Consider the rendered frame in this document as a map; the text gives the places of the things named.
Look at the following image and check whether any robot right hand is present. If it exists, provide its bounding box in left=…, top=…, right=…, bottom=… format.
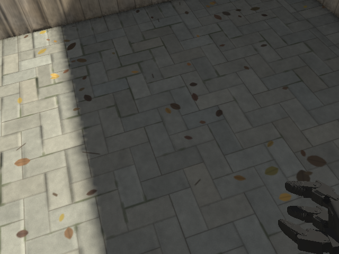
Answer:
left=278, top=180, right=339, bottom=254

